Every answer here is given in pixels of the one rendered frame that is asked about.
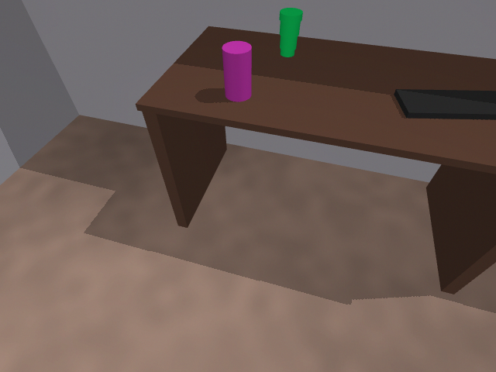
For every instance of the desk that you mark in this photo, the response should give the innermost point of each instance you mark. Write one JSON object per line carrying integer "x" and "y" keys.
{"x": 341, "y": 94}

